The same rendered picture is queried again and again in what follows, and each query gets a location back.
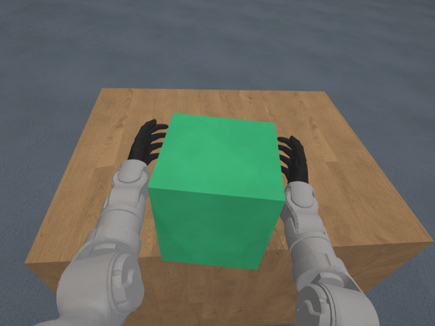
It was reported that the robot right forearm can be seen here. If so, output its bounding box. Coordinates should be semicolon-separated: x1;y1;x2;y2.
280;181;379;319

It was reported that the left robot upper arm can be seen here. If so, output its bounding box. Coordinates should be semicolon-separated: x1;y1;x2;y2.
34;251;145;326

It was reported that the right robot upper arm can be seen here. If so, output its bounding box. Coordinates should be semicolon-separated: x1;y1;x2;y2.
294;282;379;326

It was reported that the robot left hand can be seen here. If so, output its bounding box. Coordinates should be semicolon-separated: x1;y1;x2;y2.
128;119;169;166

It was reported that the robot left forearm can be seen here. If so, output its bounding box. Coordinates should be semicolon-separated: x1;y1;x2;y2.
56;160;149;312

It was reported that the carton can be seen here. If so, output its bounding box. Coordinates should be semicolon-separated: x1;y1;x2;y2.
147;113;285;270

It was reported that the pedestal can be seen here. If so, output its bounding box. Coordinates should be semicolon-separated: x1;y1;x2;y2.
24;88;434;326

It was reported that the robot right hand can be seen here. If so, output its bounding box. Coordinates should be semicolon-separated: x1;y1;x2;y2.
277;136;309;184

